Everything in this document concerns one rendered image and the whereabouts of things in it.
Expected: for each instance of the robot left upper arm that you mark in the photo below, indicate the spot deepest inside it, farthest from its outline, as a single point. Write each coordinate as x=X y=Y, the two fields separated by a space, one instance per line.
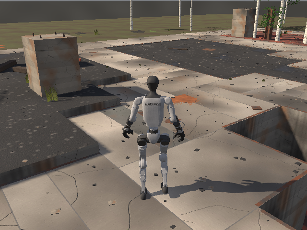
x=135 y=108

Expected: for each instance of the robot head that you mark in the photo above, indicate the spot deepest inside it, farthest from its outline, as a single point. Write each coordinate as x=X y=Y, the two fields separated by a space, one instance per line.
x=152 y=83

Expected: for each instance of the right robot forearm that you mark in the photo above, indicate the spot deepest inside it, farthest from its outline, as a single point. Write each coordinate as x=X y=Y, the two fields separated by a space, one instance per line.
x=178 y=126

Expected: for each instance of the left robot foot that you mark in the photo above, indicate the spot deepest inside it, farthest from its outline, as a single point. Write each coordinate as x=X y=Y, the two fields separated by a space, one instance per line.
x=143 y=195

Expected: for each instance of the left robot hand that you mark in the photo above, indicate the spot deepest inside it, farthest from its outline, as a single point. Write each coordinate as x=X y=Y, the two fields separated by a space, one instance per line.
x=129 y=131

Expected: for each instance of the left robot forearm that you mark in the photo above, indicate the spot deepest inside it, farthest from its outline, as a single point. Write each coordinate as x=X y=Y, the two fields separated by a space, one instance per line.
x=128 y=124

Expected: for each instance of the robot right upper arm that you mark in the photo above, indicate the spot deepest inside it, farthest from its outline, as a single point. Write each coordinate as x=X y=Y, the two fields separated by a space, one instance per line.
x=171 y=109

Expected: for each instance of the right robot hand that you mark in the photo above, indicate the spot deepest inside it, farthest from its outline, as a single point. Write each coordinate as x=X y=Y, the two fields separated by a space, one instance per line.
x=182 y=135

